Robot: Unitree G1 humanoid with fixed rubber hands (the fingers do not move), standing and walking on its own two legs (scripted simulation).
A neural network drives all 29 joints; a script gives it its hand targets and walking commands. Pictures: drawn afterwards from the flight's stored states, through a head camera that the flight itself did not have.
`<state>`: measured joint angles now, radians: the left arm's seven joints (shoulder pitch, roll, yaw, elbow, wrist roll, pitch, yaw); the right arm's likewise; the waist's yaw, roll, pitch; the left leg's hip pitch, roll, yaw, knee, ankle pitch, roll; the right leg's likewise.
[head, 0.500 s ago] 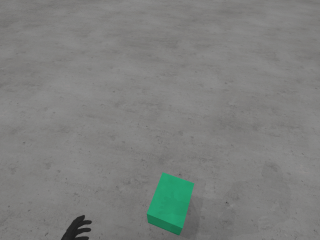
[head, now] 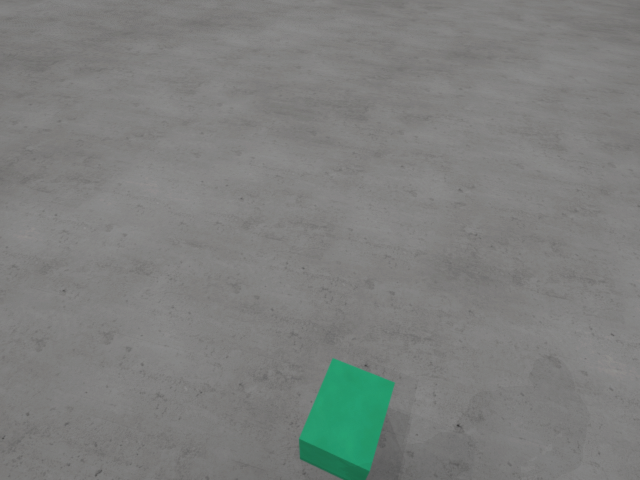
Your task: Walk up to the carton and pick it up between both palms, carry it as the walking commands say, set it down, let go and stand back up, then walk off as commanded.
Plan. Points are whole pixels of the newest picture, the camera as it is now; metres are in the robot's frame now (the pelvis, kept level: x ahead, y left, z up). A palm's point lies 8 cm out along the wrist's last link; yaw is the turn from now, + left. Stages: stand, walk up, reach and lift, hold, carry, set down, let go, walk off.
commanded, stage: stand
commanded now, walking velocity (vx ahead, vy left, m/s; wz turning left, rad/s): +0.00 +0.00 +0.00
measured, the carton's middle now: (346, 421) +0.43 -0.09 -0.68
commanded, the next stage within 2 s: none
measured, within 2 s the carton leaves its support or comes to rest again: neither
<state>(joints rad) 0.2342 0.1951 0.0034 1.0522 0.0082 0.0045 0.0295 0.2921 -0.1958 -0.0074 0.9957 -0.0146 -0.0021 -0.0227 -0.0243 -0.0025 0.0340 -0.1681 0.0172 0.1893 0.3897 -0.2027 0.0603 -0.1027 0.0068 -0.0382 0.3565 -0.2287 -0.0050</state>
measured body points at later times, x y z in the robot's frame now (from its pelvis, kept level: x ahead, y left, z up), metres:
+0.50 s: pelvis +0.00 +0.01 +0.00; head +0.01 +0.02 +0.45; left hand -0.02 +0.22 -0.17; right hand -0.03 -0.20 -0.16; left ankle +0.01 +0.07 -0.74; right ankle -0.02 -0.12 -0.74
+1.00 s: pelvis +0.01 +0.03 +0.00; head +0.02 +0.04 +0.45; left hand -0.04 +0.23 -0.17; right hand -0.04 -0.18 -0.16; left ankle +0.01 +0.07 -0.74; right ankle -0.02 -0.12 -0.74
